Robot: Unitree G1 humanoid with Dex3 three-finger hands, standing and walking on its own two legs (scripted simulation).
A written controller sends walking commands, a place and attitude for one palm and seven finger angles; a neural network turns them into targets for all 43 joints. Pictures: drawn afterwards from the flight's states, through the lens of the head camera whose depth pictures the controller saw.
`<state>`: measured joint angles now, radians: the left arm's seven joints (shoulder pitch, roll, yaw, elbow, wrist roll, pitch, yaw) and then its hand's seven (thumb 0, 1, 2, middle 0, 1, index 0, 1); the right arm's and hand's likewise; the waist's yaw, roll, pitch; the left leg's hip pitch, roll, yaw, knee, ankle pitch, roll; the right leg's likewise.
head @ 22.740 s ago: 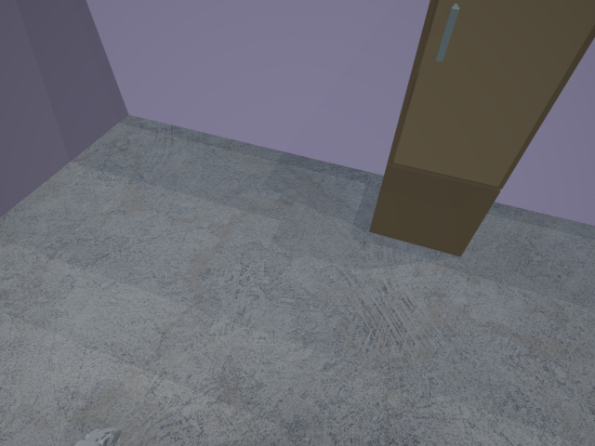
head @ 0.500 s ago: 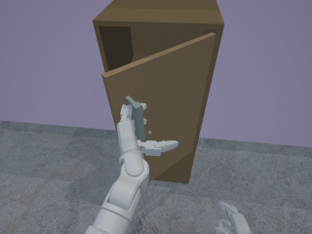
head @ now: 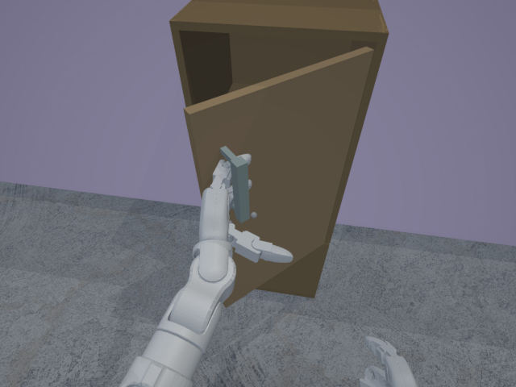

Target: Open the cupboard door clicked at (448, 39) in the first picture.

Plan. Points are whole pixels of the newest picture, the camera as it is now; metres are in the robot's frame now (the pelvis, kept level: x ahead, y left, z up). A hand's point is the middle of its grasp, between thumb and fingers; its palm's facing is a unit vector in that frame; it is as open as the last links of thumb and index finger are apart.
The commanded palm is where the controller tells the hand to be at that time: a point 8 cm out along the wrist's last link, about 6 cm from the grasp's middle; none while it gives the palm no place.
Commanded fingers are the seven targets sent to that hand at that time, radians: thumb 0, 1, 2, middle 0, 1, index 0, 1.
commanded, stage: slide the hand sideways off the handle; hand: left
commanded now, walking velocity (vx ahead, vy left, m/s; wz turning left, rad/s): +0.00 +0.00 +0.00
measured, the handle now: (234, 185) +0.39 +0.09 +0.12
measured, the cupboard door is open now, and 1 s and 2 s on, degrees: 45 46 46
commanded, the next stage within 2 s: draw the hand back to the body in 1.08 s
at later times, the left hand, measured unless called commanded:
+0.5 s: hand (252, 230) +0.31 +0.05 +0.12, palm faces -0.15 -0.99 -0.02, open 16.2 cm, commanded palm +0.27 +0.12 +0.11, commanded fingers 0.00 -0.50 0.30 -0.15 -0.30 -0.15 -0.30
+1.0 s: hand (202, 263) +0.25 +0.11 +0.11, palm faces -0.04 -1.00 -0.05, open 16.2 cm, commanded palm +0.22 +0.17 +0.11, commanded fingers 0.00 -0.50 0.30 -0.15 -0.30 -0.15 -0.30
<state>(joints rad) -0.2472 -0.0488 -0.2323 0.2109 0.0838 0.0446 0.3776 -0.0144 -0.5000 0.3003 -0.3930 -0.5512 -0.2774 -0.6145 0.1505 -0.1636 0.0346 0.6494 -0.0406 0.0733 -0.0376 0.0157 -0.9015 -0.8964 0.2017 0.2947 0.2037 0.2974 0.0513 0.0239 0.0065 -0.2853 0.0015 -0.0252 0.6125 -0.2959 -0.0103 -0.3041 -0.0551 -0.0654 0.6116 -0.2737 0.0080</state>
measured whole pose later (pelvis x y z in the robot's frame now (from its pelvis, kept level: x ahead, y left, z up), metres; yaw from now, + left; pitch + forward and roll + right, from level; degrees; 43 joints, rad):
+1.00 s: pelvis +0.05 -0.02 +0.00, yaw -2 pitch +0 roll +0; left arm 0.49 0.15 -0.02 -0.41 -0.15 0.01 -0.11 -0.02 -0.50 0.30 -0.19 -0.31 -0.19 -0.32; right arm 0.22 -0.21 0.05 0.49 0.00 -0.07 -0.03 0.02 -0.90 -0.90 0.20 0.29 0.20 0.30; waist 0.05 0.05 -0.04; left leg -0.24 0.04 -0.01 0.63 -0.39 -0.03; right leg -0.27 -0.01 -0.05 0.64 -0.36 -0.01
